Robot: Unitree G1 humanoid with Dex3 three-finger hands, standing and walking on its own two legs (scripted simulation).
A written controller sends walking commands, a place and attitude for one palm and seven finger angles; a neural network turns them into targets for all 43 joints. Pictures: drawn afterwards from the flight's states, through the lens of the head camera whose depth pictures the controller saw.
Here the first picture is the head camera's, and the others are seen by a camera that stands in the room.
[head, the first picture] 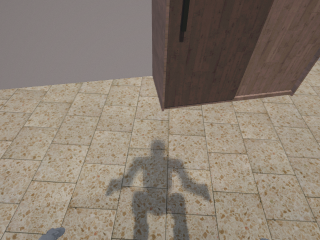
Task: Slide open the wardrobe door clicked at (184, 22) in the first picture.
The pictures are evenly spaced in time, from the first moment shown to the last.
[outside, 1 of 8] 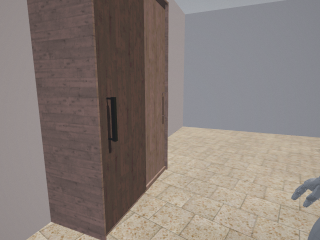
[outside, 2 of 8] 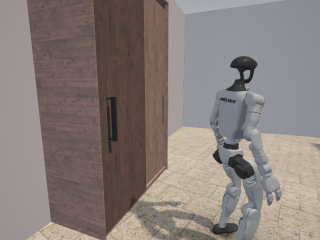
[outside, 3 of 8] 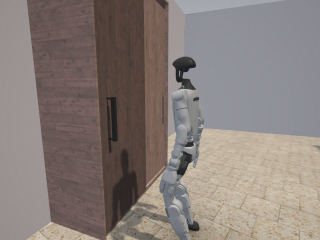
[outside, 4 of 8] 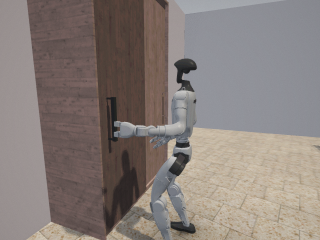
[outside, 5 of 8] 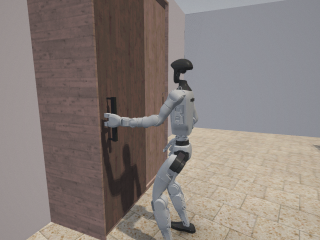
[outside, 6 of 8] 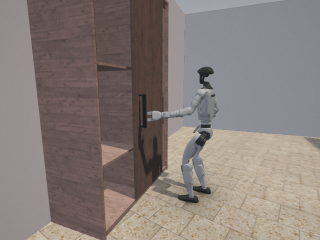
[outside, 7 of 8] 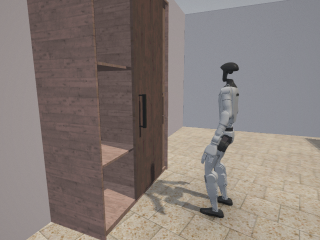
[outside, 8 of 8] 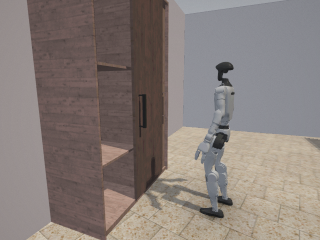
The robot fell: no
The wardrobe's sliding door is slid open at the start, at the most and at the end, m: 0.00 0.46 0.46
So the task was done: yes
